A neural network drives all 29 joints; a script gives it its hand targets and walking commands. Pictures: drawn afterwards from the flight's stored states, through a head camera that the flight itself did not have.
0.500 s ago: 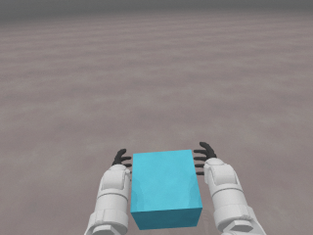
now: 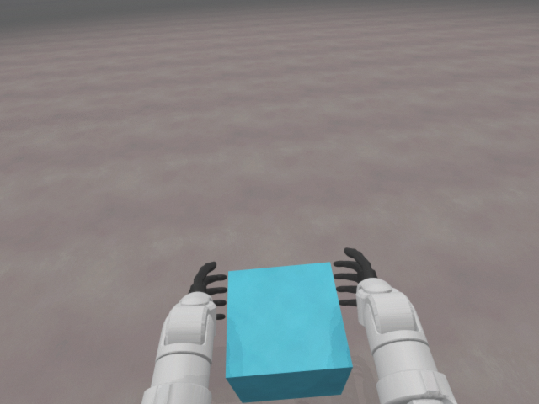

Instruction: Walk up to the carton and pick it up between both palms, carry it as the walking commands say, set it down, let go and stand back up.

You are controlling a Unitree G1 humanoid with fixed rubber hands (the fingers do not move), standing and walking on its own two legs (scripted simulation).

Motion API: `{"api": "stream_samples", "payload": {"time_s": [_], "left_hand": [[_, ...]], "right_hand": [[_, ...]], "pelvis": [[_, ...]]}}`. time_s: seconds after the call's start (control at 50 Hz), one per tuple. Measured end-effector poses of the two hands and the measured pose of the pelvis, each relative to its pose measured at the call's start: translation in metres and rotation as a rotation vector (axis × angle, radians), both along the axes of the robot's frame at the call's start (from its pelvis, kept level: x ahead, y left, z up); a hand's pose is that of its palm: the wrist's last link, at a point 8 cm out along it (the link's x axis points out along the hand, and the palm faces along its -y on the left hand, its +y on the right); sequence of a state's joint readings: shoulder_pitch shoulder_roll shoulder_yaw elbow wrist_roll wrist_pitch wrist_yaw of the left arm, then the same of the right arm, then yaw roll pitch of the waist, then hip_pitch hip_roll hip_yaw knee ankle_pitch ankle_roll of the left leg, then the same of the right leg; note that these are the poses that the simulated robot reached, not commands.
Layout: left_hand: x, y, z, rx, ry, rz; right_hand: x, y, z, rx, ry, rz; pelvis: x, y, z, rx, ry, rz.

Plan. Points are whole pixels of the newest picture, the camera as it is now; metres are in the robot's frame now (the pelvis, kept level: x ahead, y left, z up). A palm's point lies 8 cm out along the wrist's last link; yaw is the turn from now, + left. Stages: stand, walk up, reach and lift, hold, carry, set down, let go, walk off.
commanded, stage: hold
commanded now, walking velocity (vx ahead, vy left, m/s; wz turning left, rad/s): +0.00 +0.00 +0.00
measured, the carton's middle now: (285, 333) +0.28 +0.00 -0.05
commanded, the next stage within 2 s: carry in 0.22 s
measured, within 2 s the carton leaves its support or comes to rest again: neither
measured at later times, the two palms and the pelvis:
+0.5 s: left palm (171, 308) +0.27 +0.18 +0.05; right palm (332, 288) +0.29 -0.07 +0.06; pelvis -0.05 +0.04 -0.03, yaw +1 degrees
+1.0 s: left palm out of the picture +0.11 +0.27 +0.06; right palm (282, 398) +0.13 +0.01 +0.08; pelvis -0.17 +0.12 -0.02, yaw +0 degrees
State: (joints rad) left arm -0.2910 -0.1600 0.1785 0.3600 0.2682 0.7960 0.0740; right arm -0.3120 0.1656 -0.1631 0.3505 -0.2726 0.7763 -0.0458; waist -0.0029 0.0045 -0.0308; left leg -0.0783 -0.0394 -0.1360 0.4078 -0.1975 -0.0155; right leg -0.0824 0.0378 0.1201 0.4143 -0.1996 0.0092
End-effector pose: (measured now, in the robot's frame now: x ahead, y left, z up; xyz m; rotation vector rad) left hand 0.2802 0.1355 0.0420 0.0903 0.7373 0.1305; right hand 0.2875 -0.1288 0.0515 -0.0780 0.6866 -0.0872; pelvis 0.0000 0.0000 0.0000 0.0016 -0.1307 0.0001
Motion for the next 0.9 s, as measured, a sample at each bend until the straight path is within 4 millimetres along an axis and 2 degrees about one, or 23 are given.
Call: {"api": "stream_samples", "payload": {"time_s": [0.22, 0.28, 0.36, 0.44, 0.5, 0.62, 0.72, 0.8, 0.9], "left_hand": [[-0.007, 0.001, -0.001, -0.011, -0.002, 0.012], [-0.005, 0.002, 0.000, -0.003, -0.011, 0.033], [0.000, 0.006, 0.006, 0.032, -0.046, 0.094], [0.001, 0.024, 0.007, -0.009, -0.067, 0.136], [-0.007, 0.040, 0.005, -0.034, -0.074, 0.155], [-0.037, 0.060, 0.010, -0.027, -0.065, 0.204], [-0.067, 0.069, 0.010, -0.064, -0.032, 0.156], [-0.091, 0.083, 0.005, -0.093, -0.006, 0.131], [-0.125, 0.113, 0.009, -0.086, -0.042, 0.141]], "right_hand": [[-0.003, 0.002, 0.002, -0.006, -0.004, 0.003], [0.000, 0.006, 0.003, -0.021, -0.018, -0.012], [0.004, 0.021, 0.006, -0.048, -0.061, -0.100], [0.005, 0.040, 0.010, -0.001, -0.082, -0.149], [-0.001, 0.056, 0.012, 0.001, -0.090, -0.148], [-0.022, 0.074, 0.006, 0.064, -0.071, -0.092], [-0.059, 0.078, 0.001, 0.039, -0.025, -0.101], [-0.089, 0.091, 0.011, 0.007, -0.001, -0.097], [-0.120, 0.122, 0.026, 0.010, -0.050, -0.079]], "pelvis": [[-0.007, -0.002, -0.001, -0.002, -0.006, 0.001], [-0.013, 0.000, -0.006, -0.007, 0.043, 0.019], [-0.024, 0.010, -0.014, -0.006, 0.100, 0.041], [-0.036, 0.028, -0.022, 0.007, 0.139, 0.046], [-0.046, 0.038, -0.027, 0.009, 0.158, 0.025], [-0.070, 0.049, -0.034, -0.018, 0.205, 0.001], [-0.091, 0.062, -0.030, -0.031, 0.202, 0.041], [-0.108, 0.079, -0.027, -0.010, 0.214, 0.051], [-0.137, 0.106, -0.028, -0.012, 0.203, 0.029]]}}
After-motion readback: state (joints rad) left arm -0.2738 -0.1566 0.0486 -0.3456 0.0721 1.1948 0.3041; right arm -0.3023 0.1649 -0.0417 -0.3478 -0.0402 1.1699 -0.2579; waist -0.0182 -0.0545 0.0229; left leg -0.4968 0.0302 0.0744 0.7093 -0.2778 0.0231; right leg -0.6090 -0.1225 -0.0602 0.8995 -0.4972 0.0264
